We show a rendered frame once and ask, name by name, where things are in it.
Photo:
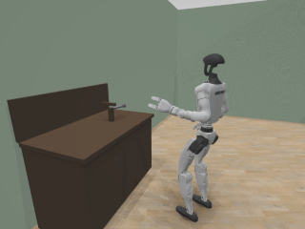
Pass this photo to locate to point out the left robot shin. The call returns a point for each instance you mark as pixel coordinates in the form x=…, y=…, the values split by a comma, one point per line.
x=186, y=190

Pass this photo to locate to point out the right robot upper arm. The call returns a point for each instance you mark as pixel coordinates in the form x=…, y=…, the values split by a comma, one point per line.
x=225, y=107

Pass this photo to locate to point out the counter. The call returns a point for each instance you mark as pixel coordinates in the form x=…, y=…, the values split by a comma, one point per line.
x=82, y=157

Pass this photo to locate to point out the left robot upper arm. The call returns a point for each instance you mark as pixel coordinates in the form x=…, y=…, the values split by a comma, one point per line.
x=202, y=92

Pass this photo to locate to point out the left robot forearm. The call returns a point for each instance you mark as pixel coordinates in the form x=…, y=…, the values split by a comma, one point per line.
x=188, y=115

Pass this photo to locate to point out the robot left hand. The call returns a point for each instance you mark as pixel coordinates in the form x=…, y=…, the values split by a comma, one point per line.
x=163, y=106

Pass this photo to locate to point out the robot right hand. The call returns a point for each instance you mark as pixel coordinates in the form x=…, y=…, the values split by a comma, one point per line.
x=197, y=125

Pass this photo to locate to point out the tap lever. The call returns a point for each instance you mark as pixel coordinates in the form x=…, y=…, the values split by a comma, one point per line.
x=121, y=106

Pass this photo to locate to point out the robot left foot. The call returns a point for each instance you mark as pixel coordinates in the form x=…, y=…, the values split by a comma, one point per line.
x=183, y=212

